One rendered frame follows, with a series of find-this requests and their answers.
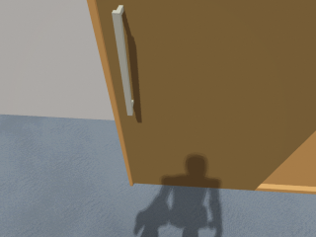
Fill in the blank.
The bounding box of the handle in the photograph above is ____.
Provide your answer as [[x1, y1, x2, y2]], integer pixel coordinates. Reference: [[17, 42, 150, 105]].
[[112, 5, 134, 116]]

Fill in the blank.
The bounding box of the wardrobe door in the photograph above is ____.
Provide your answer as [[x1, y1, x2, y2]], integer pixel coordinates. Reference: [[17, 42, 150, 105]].
[[262, 131, 316, 187], [96, 0, 316, 191]]

